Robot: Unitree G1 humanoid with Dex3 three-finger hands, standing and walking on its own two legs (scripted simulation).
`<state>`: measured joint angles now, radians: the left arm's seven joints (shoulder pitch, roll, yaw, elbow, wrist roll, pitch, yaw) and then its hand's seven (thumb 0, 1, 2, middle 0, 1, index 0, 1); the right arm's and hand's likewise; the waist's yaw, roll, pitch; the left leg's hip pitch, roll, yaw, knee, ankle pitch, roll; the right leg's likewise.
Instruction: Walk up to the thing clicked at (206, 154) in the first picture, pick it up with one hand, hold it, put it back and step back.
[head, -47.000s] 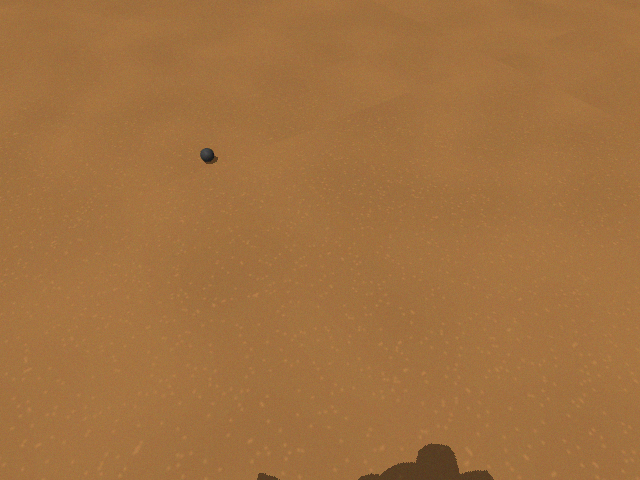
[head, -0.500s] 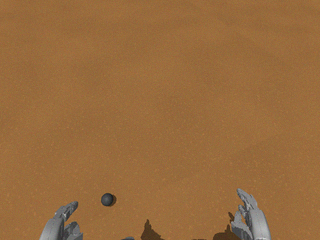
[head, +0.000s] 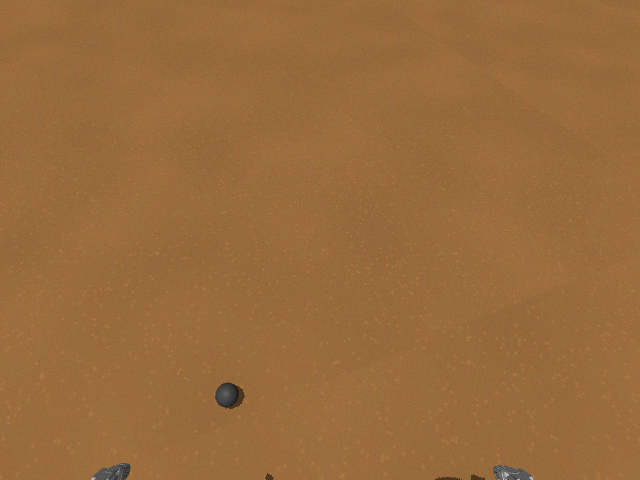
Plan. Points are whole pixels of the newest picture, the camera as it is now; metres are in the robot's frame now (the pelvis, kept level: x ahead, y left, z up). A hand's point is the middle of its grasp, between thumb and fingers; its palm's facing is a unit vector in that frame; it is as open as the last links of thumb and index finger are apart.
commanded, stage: stand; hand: left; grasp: from above
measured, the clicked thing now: (227, 394) +0.47 +0.24 -0.73
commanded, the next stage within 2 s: none
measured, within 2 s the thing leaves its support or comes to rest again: neither
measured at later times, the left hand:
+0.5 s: hand out of the picture +0.02 +0.25 -0.14, palm faces +0.03 -0.94 -0.35, open 7.4 cm
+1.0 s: hand out of the picture +0.05 +0.23 -0.14, palm faces +0.01 -0.94 -0.33, open 7.4 cm
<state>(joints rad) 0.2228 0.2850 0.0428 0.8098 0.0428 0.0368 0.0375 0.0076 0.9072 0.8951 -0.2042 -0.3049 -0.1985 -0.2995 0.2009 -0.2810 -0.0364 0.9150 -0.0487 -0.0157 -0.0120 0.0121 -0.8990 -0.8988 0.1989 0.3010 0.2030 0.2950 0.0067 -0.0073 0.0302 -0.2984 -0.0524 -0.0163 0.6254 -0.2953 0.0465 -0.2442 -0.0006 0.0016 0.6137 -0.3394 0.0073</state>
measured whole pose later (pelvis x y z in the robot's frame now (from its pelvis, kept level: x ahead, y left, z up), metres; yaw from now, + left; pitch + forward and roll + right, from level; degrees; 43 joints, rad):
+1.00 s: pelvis +0.00 -0.01 +0.02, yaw +0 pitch -4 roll +0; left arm 0.15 0.30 0.02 1.15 0.02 0.00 0.02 0.00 0.91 0.89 -0.21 -0.30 -0.20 -0.30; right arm 0.13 -0.31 -0.02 1.15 -0.02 0.00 -0.01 0.01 -0.90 -0.90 0.20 0.30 0.20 0.29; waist 0.00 0.01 0.07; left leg -0.12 -0.05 -0.03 0.32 -0.14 0.04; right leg -0.08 -0.01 -0.01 0.34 -0.20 0.00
